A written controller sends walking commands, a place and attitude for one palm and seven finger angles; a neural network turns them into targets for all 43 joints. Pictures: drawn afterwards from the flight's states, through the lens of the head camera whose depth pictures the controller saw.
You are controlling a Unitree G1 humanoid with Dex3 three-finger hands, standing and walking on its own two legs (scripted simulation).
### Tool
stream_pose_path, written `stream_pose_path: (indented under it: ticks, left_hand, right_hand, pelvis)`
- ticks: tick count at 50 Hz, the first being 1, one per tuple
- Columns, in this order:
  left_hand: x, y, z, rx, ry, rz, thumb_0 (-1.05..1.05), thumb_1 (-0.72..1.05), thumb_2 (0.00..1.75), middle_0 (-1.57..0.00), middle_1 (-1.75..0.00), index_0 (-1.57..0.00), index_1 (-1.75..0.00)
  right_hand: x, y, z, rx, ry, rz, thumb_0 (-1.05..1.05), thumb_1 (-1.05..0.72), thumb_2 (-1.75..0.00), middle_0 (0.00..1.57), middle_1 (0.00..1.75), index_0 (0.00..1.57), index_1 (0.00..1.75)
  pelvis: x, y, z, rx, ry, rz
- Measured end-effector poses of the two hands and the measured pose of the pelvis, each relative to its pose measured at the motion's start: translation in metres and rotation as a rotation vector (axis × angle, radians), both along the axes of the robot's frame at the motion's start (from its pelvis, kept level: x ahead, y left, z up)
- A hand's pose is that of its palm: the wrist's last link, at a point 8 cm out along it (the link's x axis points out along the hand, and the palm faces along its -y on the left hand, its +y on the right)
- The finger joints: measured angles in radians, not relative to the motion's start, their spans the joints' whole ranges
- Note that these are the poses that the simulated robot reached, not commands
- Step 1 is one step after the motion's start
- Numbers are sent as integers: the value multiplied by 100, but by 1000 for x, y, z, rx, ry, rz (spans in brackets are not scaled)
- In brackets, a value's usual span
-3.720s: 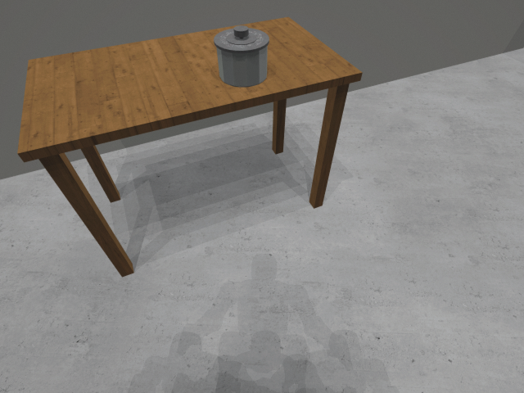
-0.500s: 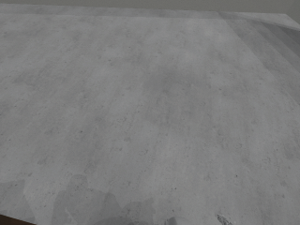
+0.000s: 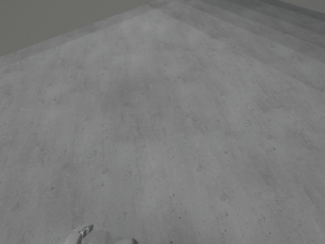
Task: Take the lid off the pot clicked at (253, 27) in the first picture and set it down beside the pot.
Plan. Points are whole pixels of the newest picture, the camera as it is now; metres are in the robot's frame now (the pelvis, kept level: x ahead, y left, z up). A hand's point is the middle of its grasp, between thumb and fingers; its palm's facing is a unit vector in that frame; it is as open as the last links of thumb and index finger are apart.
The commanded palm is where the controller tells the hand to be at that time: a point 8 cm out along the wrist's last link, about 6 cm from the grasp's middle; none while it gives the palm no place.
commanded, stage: walk to a spot facing it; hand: left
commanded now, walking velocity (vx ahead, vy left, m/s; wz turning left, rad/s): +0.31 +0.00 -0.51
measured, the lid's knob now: out of the picture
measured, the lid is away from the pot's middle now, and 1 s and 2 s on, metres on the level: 0.00 0.00 0.00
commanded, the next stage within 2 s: turn to face it in 1.08 s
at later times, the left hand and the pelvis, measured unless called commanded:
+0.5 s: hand out of the picture +0.05 +0.22 -0.16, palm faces -0.03 -0.99 -0.17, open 7.4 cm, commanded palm none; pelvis +0.11 +0.04 +0.01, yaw -11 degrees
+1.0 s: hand (117, 164) +0.39 +0.18 -0.15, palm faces -0.47 -0.86 -0.21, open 7.4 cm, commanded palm none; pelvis +0.20 +0.06 +0.01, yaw -30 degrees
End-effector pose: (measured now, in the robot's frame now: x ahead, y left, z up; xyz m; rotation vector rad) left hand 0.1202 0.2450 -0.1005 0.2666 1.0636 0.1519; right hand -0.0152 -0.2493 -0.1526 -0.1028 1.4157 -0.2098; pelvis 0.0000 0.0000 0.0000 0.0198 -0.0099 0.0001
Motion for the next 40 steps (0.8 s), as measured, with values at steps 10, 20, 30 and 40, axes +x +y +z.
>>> stream_pose_path:
  ticks: [10,20,30,40]
  left_hand:
    - [-34,-22,0,-48,116,3,0,91,90,-20,-30,-21,-30]
    - [-77,-2,-18,-86,338,79,0,90,90,-20,-30,-21,-30]
    - [-12,48,-51,-115,469,-9,0,90,90,-20,-30,-21,-30]
    - [175,58,-33,-61,236,-227,0,91,90,-20,-30,-20,-30]
  right_hand:
    - [78,-16,27,-15,-221,-12,0,-91,-89,20,30,20,30]
    - [172,2,47,-63,-324,28,0,-91,-90,20,30,20,30]
    - [238,58,54,-115,-432,-25,0,-91,-89,20,30,20,30]
    - [156,78,53,-155,-209,-297,-2,-95,-89,20,30,20,30]
  pelvis:
    - [23,-11,17,14,4,-96]
    - [74,12,15,-23,7,-154]
    - [140,57,-1,-40,-15,-286]
    - [180,72,15,-50,4,-399]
